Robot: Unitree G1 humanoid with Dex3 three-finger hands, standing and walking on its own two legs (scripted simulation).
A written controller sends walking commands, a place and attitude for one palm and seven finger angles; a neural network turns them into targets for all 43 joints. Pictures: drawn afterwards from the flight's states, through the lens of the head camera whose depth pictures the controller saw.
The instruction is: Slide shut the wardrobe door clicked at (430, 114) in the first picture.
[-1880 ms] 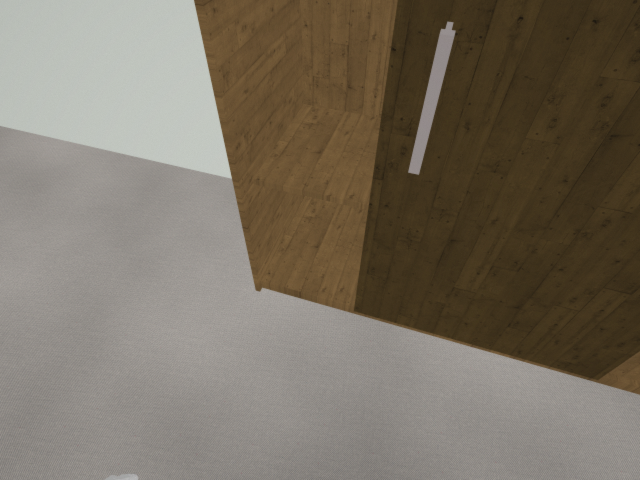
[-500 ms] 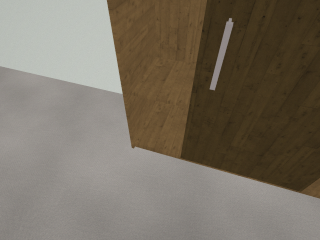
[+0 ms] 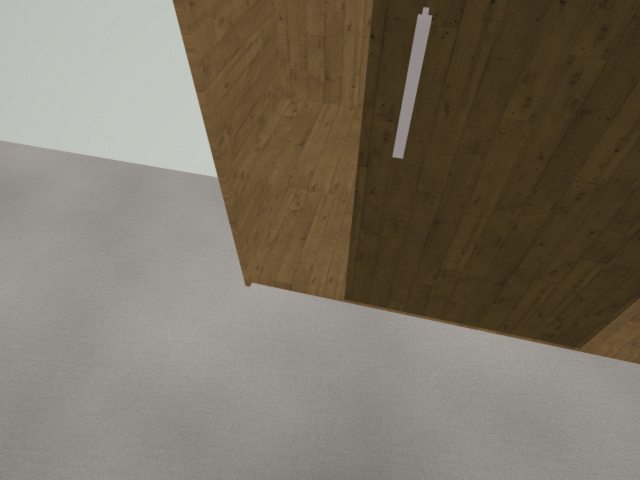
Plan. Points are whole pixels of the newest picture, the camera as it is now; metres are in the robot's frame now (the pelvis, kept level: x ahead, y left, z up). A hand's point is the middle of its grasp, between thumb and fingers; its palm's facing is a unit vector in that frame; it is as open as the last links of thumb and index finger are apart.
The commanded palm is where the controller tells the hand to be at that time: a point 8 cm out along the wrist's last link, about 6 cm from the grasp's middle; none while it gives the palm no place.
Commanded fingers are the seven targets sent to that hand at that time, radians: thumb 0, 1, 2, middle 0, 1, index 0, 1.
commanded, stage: turn to face it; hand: right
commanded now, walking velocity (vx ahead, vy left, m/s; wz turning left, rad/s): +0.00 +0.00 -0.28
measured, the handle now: (410, 89) +0.75 -0.12 +0.11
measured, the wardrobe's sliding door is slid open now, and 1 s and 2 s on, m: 0.36 0.36 0.36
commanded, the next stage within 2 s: take the last steps up to it in 0.28 s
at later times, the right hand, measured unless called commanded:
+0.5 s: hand out of the picture -0.02 -0.20 -0.18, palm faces +0.18 +0.96 -0.22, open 7.4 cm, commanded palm none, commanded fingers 0.00 -0.90 -0.90 0.20 0.30 0.20 0.30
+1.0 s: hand (446, 477) +0.17 -0.17 -0.18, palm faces +0.05 +0.98 -0.18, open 7.3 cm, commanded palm none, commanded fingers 0.00 -0.90 -0.90 0.20 0.30 0.20 0.30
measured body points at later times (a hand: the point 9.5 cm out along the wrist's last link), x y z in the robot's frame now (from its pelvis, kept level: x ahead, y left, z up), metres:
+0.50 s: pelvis -0.01 -0.01 +0.00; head +0.00 -0.02 +0.44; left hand +0.08 +0.23 -0.15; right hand -0.03 -0.25 -0.16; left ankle +0.00 +0.13 -0.74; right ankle -0.04 -0.11 -0.72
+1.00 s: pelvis +0.11 +0.03 -0.01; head +0.14 +0.02 +0.44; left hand +0.00 +0.24 -0.16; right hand +0.17 -0.22 -0.16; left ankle +0.20 +0.15 -0.74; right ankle -0.03 -0.11 -0.73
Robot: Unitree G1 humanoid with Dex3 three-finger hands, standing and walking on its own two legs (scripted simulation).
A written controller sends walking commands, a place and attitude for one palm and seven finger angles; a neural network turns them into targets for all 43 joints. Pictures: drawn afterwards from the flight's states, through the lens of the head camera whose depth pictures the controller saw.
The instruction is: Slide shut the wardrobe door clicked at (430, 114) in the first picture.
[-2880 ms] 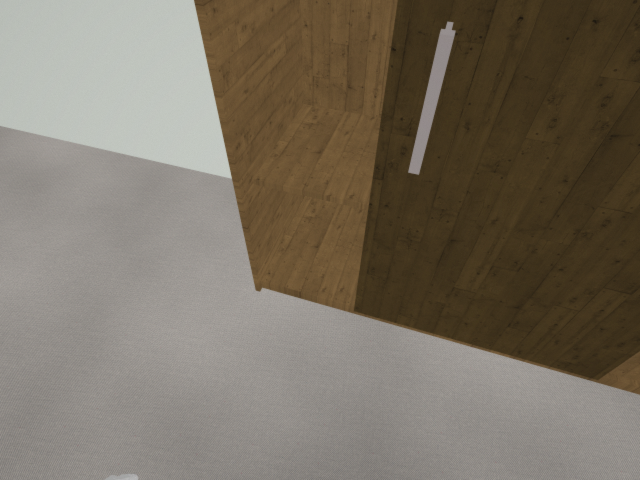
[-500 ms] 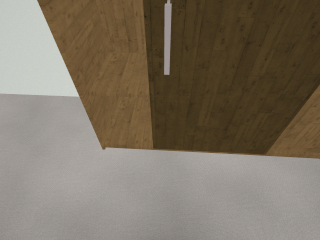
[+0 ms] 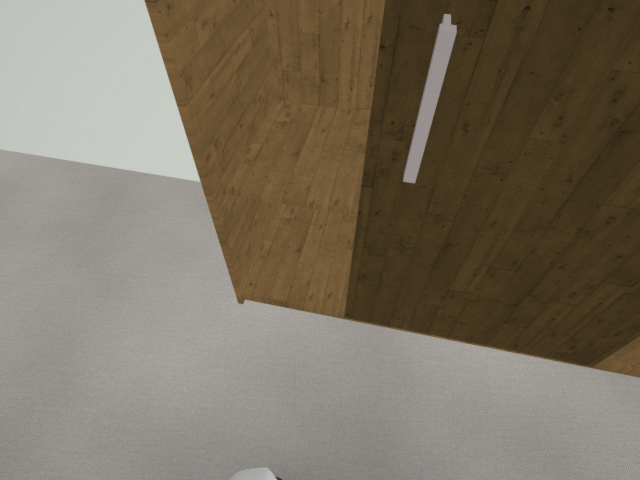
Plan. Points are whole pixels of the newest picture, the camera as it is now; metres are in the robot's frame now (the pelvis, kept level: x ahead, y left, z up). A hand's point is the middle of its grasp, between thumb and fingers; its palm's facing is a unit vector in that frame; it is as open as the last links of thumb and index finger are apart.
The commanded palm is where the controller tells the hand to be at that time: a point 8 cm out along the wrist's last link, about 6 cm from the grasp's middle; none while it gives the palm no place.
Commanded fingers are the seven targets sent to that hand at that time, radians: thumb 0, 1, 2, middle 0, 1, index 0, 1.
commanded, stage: take the last steps up to it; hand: right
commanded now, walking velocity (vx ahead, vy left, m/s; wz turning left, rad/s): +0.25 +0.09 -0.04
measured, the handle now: (426, 108) +0.65 -0.09 +0.12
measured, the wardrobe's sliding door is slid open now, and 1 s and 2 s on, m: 0.36 0.36 0.36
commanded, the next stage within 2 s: come to a stop and stand still in 0.26 s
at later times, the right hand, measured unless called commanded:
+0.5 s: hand out of the picture +0.16 -0.15 -0.17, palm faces +0.07 +0.99 -0.11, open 7.3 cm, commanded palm none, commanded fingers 0.00 -0.90 -0.90 0.20 0.30 0.20 0.30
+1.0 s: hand (426, 409) +0.26 -0.13 -0.14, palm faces +0.05 +0.96 -0.29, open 7.4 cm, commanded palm none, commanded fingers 0.00 -0.90 -0.90 0.20 0.30 0.20 0.30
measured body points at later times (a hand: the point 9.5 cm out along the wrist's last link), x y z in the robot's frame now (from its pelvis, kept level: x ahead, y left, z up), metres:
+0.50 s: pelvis +0.16 +0.01 +0.02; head +0.18 -0.03 +0.47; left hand +0.23 +0.24 -0.11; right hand +0.15 -0.20 -0.16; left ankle +0.14 +0.15 -0.67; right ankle +0.16 -0.06 -0.72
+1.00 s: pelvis +0.18 +0.07 +0.01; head +0.23 +0.10 +0.46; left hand +0.26 +0.32 -0.15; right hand +0.26 -0.18 -0.12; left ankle +0.22 +0.18 -0.72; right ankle +0.12 -0.07 -0.63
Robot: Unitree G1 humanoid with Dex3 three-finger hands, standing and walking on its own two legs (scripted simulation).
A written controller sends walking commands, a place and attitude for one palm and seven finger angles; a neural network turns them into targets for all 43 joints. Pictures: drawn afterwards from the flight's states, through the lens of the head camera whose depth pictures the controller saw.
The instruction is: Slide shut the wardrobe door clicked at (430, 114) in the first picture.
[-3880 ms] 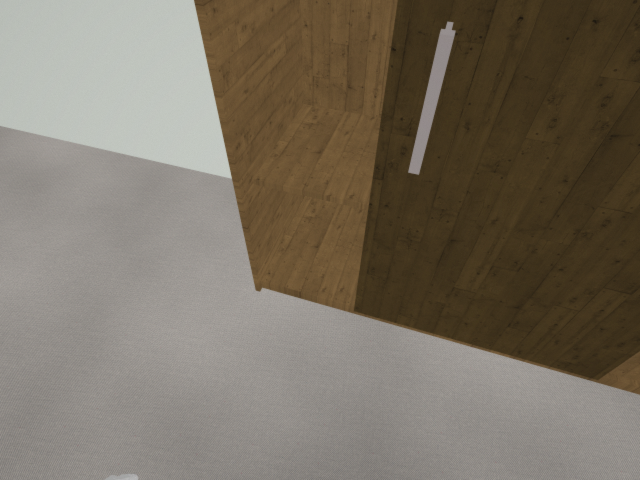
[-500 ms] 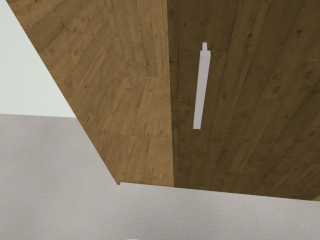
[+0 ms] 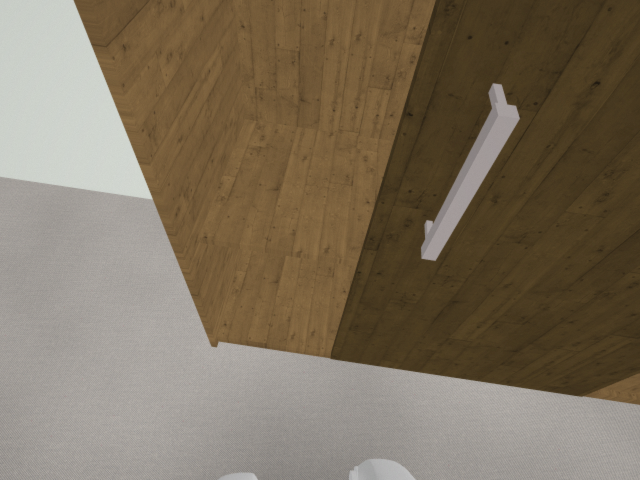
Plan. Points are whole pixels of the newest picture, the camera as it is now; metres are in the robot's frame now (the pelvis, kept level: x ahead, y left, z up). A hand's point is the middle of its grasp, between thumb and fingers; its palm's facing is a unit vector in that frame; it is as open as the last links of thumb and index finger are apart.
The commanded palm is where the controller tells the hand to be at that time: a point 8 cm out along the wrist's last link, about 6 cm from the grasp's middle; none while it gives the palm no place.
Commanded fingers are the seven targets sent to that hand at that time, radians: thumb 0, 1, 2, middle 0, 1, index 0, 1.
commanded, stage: come to a stop and stand still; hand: right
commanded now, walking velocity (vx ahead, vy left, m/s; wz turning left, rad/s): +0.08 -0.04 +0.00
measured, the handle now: (457, 185) +0.47 -0.15 +0.11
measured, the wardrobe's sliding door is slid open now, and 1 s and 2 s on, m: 0.36 0.36 0.36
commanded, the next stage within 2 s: look again from close up in 0.86 s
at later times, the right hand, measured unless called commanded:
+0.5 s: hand out of the picture -0.02 -0.23 -0.18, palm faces -0.01 +0.99 -0.15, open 7.4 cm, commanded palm none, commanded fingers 0.00 -0.90 -0.90 0.20 0.30 0.20 0.30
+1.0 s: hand out of the picture +0.00 -0.22 -0.17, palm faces -0.02 +0.97 -0.22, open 7.3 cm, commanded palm none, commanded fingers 0.00 -0.90 -0.90 0.20 0.30 0.20 0.30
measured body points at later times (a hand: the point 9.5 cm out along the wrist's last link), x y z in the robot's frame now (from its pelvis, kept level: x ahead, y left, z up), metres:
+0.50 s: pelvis -0.01 -0.05 +0.01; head +0.01 -0.07 +0.46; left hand -0.05 +0.17 -0.14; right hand -0.02 -0.28 -0.16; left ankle -0.05 +0.06 -0.72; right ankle -0.04 -0.16 -0.74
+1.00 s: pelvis -0.02 -0.04 +0.00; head -0.02 -0.03 +0.45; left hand -0.02 +0.18 -0.17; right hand +0.01 -0.27 -0.15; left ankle -0.04 +0.06 -0.74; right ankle -0.04 -0.16 -0.74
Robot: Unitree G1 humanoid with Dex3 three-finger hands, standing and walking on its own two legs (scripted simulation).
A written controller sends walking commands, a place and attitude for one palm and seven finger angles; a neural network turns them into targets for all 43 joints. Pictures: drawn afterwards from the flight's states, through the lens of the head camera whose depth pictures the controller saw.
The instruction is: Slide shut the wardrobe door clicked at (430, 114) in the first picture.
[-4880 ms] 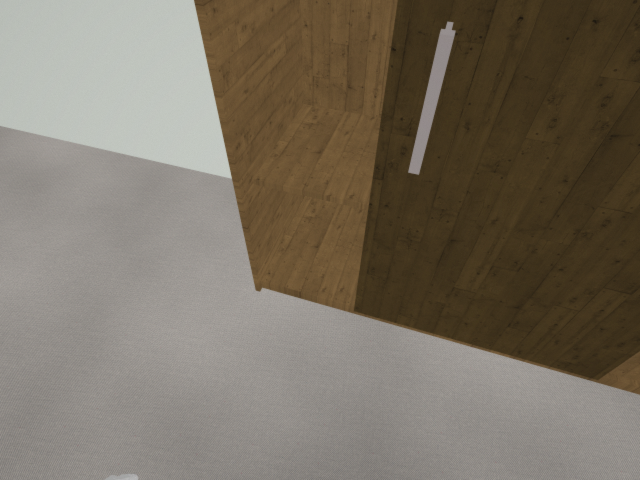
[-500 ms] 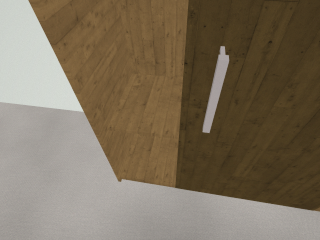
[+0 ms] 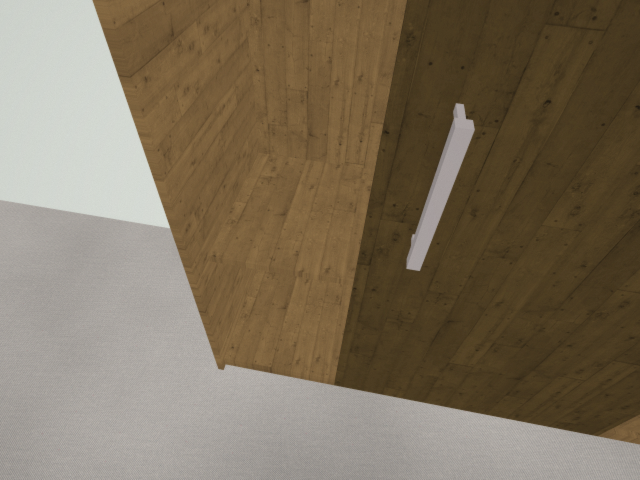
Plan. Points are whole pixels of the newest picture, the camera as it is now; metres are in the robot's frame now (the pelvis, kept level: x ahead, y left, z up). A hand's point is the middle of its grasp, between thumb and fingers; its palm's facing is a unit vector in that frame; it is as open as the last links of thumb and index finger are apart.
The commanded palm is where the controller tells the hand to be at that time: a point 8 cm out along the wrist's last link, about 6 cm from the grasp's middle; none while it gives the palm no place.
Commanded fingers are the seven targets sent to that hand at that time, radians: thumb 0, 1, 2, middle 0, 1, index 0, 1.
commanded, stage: look again from close up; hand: right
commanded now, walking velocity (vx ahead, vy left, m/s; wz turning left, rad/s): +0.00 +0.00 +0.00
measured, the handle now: (433, 196) +0.49 -0.12 +0.11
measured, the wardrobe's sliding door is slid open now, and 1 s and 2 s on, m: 0.36 0.36 0.36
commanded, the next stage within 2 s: raise the hand with hooked fingers in 0.68 s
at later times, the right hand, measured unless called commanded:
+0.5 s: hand out of the picture +0.00 -0.17 -0.17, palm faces +0.02 +0.99 -0.16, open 7.4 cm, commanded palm none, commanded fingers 0.00 -0.90 -0.90 0.20 0.30 0.20 0.30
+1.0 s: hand (500, 425) +0.21 -0.19 +0.01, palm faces +0.19 +0.98 -0.11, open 7.6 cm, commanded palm +0.12 -0.24 -0.04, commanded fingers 0.00 -0.62 -0.78 0.22 0.48 0.22 0.48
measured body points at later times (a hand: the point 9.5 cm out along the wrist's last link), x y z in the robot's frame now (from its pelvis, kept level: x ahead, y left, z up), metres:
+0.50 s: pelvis +0.00 -0.01 +0.00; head +0.02 -0.01 +0.45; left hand +0.00 +0.21 -0.16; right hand +0.00 -0.22 -0.16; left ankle -0.02 +0.10 -0.74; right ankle -0.03 -0.12 -0.74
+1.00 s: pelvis -0.01 -0.01 -0.02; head +0.00 +0.01 +0.43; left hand +0.11 +0.25 -0.12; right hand +0.19 -0.24 +0.02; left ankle -0.02 +0.10 -0.74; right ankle -0.02 -0.12 -0.74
